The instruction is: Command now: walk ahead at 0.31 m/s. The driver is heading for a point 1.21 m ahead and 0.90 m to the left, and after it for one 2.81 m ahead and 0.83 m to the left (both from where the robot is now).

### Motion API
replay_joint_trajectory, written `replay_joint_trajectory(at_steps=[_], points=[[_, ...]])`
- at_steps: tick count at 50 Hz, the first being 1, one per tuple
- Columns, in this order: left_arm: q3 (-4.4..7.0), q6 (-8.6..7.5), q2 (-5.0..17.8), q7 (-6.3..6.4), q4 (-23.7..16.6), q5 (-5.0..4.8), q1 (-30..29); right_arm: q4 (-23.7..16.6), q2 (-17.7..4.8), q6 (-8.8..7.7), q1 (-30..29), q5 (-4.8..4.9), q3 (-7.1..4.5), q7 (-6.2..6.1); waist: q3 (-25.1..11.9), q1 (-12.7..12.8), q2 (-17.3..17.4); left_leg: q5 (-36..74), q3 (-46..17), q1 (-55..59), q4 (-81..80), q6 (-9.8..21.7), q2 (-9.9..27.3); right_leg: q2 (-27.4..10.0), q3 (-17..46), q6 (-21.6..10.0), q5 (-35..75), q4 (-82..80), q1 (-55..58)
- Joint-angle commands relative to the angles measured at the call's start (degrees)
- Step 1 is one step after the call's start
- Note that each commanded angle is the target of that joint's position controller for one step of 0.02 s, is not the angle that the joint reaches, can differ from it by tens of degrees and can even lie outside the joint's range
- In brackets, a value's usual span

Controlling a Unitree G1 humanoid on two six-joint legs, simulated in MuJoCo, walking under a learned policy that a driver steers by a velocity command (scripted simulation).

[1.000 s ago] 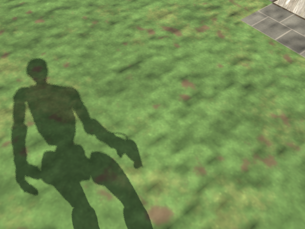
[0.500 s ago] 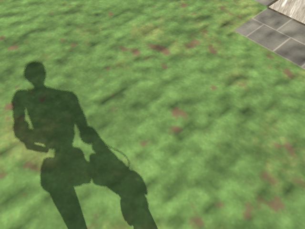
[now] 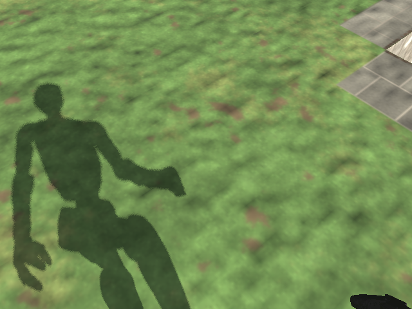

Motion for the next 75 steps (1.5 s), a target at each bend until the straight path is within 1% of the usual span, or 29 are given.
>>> replay_joint_trajectory(at_steps=[1, 2, 3, 5, 10, 15, 19, 22, 23, 24, 25, 26, 28, 34, 40, 43, 44, 45, 46, 48, 49, 57, 67, 69, 70, 71, 72, 73, 75], points=[[-1.45, -1.09, -1.6, -0.21, -2.3, 0.99, 9.9, 4.0, -15.5, 0.24, 20.9, -0.7, -3.88, 0.33, -23.6, -5.6, 17.1, 34.2, -28.6, 49.2, 1.5, 17.9, 22.3, 3.6, -0.8, 1.3, -9.1, 42.0, -29.4], [-0.42, -1.65, 3.7, -0.54, -1.4, 0.44, 9.1, 3.7, -11.6, 0.95, 21.0, 0.75, -2.87, 0.74, -24.6, -6.8, 12.0, 25.8, -33.3, 46.6, -2.6, 17.7, 20.7, 1.7, 4.6, 1.4, -12.8, 48.6, -32.7], [0.28, -1.79, 6.4, -0.53, -3.2, -0.29, 2.2, 2.5, -9.4, 1.27, 15.5, 1.27, -2.11, 0.63, -16.3, -6.7, 7.7, 23.0, -26.2, 39.0, -3.4, 15.3, 18.1, -0.9, 3.2, 1.3, -9.1, 49.8, -36.3], [0.81, -1.1, 6.9, 0.57, -5.5, 0.65, -5.7, 0.5, -7.1, 1.89, 7.7, 0.41, -1.06, 0.14, -8.2, -4.8, 1.3, 25.8, -18.3, 23.8, -5.9, 13.4, 13.9, -4.6, 1.3, 2.0, -2.3, 43.9, -33.8], [1.09, 1.07, 4.8, 2.38, -7.6, 0.46, -6.9, 0.4, -11.2, 3.26, 8.5, -0.41, -2.51, -1.28, -8.3, -2.3, 5.3, 23.1, -15.2, 13.6, -9.3, 13.9, 10.8, -3.0, 0.5, 2.7, 1.3, 29.1, -25.6], [1.4, 2.66, 5.7, 2.41, -9.8, 0.33, -13.8, -1.1, -11.7, 5.48, 8.7, 0.85, -3.11, -2.88, -6.7, -3.9, 6.2, -6.0, -18.3, 9.0, -12.7, 11.4, 8.4, -1.3, 1.6, 2.9, 9.1, 20.3, -23.5], [1.3, 1.9, 6.0, 1.86, -11.1, -0.01, -16.6, -1.6, -11.6, 6.63, 9.6, 1.15, -3.4, -3.6, -4.5, -4.5, 7.6, -11.0, -22.5, 9.7, -11.4, 10.5, 7.4, 0.3, 2.0, 3.2, 8.1, 11.9, -20.8], [1.86, 0.72, 7.6, 0.98, -9.9, -0.06, -11.6, -3.2, -10.2, 7.59, 8.5, 1.81, -2.9, -4.12, -5.5, -1.0, 6.2, -6.6, -23.0, 8.5, -5.0, 6.7, 3.7, -1.4, 1.4, 1.5, 16.0, -4.0, -9.8], [2.6, 0.77, 11.1, 1.19, -10.0, 1.06, -9.5, -3.9, -7.3, 7.89, 10.4, 1.64, -2.05, -4.25, -8.4, -1.7, -0.9, -15.9, -18.6, 2.7, 4.8, 3.4, 0.1, -11.5, 8.8, -1.9, 18.7, -6.3, -2.0], [3.53, 1.6, 15.9, 1.35, -10.9, 2.51, -12.5, -5.8, -5.1, 7.49, 12.8, 1.92, -1.78, -4.08, -6.7, -5.5, -16.7, -32.2, -7.2, -8.8, 16.3, 0.2, -9.5, -23.2, 22.4, -10.5, 30.3, -8.2, -0.5], [2.82, 1.43, 12.5, 1.27, -12.4, 3.69, -14.5, -5.4, -10.6, 6.87, 12.4, 0.98, -3.15, -3.81, -7.1, -4.4, -15.2, -34.9, -7.7, -9.8, 29.1, -1.9, -6.0, -26.7, 25.1, -15.1, 35.2, -8.8, -4.4], [1.99, 1.21, 9.6, 1.42, -13.8, 3.27, -17.6, -4.4, -13.3, 7.16, 13.5, 1.47, -4.35, -3.55, -6.7, -5.7, -10.6, -31.3, -8.2, -8.7, 34.9, -2.5, -4.8, -23.7, 19.5, -13.7, 35.9, -7.8, -5.7], [1.44, 1.22, 7.9, 1.43, -14.7, 1.29, -20.9, -3.1, -11.9, 8.93, 15.2, 1.05, -4.63, -3.95, -4.7, -6.4, -8.0, -24.9, -6.6, -9.9, 40.6, -4.7, -3.7, -18.0, 10.6, -9.7, 32.5, -6.6, -6.5], [1.73, 2.51, 10.0, 2.48, -12.7, 1.45, -15.8, -8.9, -7.3, 9.57, 8.2, 1.77, -2.9, -2.7, -3.7, -2.4, -10.5, -19.4, -1.6, -9.1, 30.3, -7.6, -0.5, -17.3, 2.5, -11.8, 33.2, -7.7, -2.8], [3.14, 2.66, 13.8, 1.21, -12.8, 0.23, -16.3, -11.6, -8.2, 10.16, 7.3, 1.72, -2.8, -0.72, -4.6, -2.0, -11.8, -19.5, 3.6, 3.2, 15.0, -4.4, -0.1, -19.9, -1.4, -11.0, 34.0, -5.6, -4.7], [3.23, 2.71, 13.3, 0.8, -12.1, -1.27, -16.6, -10.5, -8.6, 10.59, 11.7, 1.64, -3.57, -0.09, -4.9, -5.0, -10.1, -9.8, 5.3, 13.7, -0.1, -0.1, -2.2, -18.8, -4.6, -6.1, 29.8, 1.7, -7.9], [2.71, 2.66, 11.1, 0.37, -10.7, -0.58, -12.9, -9.8, -11.2, 10.57, 14.5, 1.64, -4.63, -0.71, -6.4, -5.2, -4.0, -0.2, 0.7, 22.9, -4.6, 2.2, -0.7, -16.1, -8.5, -1.8, 22.7, 9.4, -14.1], [1.22, 2.53, 6.6, -0.31, -12.9, 2.57, -13.3, -10.5, -18.8, 10.4, 17.1, 1.23, -6.38, -1.97, -7.9, -4.1, 14.8, 25.3, -20.3, 34.4, -3.6, 8.6, 15.4, -8.7, -13.5, 4.1, -6.4, 28.9, -31.6], [1.39, 2.18, 7.3, 0.01, -15.4, 2.27, -17.9, -12.1, -19.4, 9.1, 16.3, -0.5, -5.76, -1.52, -10.2, -6.5, 14.5, 29.6, -29.0, 30.4, -4.3, 19.6, 22.4, -3.0, -4.7, 5.5, -16.3, 40.5, -38.9], [2.39, 2.53, 10.5, 0.81, -15.9, 0.14, -20.8, -12.0, -15.6, 7.04, 12.6, -0.3, -4.87, -1.22, -6.8, -6.0, 7.0, 15.8, -20.7, 25.8, -6.6, 15.3, 15.4, -4.8, 0.3, 3.8, -7.1, 43.8, -39.8], [2.63, 2.83, 10.6, 1.5, -14.7, 0.59, -19.7, -12.4, -13.8, 6.94, 9.8, 0.61, -4.36, -1.62, -5.9, -4.8, 4.6, 10.6, -18.6, 24.3, -6.7, 12.4, 12.9, -5.4, 1.0, 3.6, -2.9, 42.0, -39.6], [2.31, 2.54, 8.7, 1.46, -16.2, 0.8, -18.5, -13.2, -13.6, 7.39, 10.0, 1.04, -3.73, -3.32, -5.8, -4.3, 6.6, 1.9, -20.1, 20.8, -7.6, 11.6, 9.2, -2.0, 2.3, 5.2, 6.4, 27.6, -33.7], [2.29, 0.53, 9.1, -0.71, -17.7, -0.12, -16.2, -15.3, -14.3, 8.92, 7.7, 1.67, -3.82, -2.92, -6.1, -3.4, 8.0, 3.9, -29.9, 17.7, -2.9, 10.0, 6.3, 1.3, 2.6, 3.2, 7.6, 4.7, -18.5], [3.14, 0.4, 11.5, -0.77, -17.0, 0.52, -12.5, -16.0, -12.2, 9.3, 8.0, 2.1, -3.17, -3.36, -7.5, -2.1, 4.7, -4.6, -26.9, 11.6, 2.7, 5.3, 1.9, -4.8, 5.1, 0.4, 19.6, -5.4, -6.7], [3.61, 1.03, 14.9, -0.27, -17.9, 1.36, -13.1, -15.5, -8.5, 9.26, 12.1, 1.29, -2.28, -3.18, -8.7, -5.2, -8.7, -24.8, -17.1, 3.9, 15.8, 1.6, -5.4, -17.2, 15.9, -4.5, 30.3, -6.3, -0.7], [3.74, 1.31, 16.3, -0.62, -17.9, 3.26, -13.4, -17.2, -12.3, 8.61, 11.5, 1.82, -3.65, -3.13, -5.6, -5.2, -18.2, -38.0, -9.9, -5.8, 26.6, -1.1, -9.9, -24.8, 27.2, -14.0, 36.6, -7.8, -4.6], [2.95, 1.13, 13.1, -0.49, -19.6, 2.72, -16.1, -15.9, -16.3, 8.41, 12.8, 1.14, -4.94, -3.13, -4.6, -5.6, -12.1, -34.9, -10.5, -6.5, 36.3, -3.0, -5.6, -24.8, 24.1, -15.4, 35.2, -7.6, -6.0], [2.22, 1.19, 10.5, -0.2, -20.2, 2.16, -18.5, -14.6, -16.7, 8.79, 13.5, 1.54, -5.47, -3.06, -3.6, -6.3, -9.2, -30.9, -9.7, -6.6, 39.8, -4.0, -5.0, -20.8, 17.8, -12.9, 32.7, -6.8, -7.1], [1.69, 1.5, 9.4, 0.36, -20.6, 0.84, -19.1, -13.5, -13.7, 10.07, 14.6, 1.48, -4.92, -3.15, -2.6, -5.6, -7.8, -24.2, -7.7, -9.0, 44.1, -6.0, -3.7, -16.6, 11.3, -10.4, 23.9, -7.5, -6.2]])
Keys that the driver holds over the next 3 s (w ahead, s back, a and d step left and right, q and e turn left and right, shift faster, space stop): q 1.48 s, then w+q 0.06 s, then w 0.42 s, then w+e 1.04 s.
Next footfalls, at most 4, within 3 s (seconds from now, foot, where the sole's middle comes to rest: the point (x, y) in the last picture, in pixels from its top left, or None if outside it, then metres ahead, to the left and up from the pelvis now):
0.46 right None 0.19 -0.10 -0.76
0.88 left None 0.09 0.15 -0.76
1.38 right None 0.23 -0.02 -0.76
1.80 left None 0.04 0.18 -0.76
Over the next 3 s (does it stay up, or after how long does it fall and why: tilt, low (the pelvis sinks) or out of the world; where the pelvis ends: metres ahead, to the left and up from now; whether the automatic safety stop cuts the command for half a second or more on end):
stays up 0.51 0.57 0.02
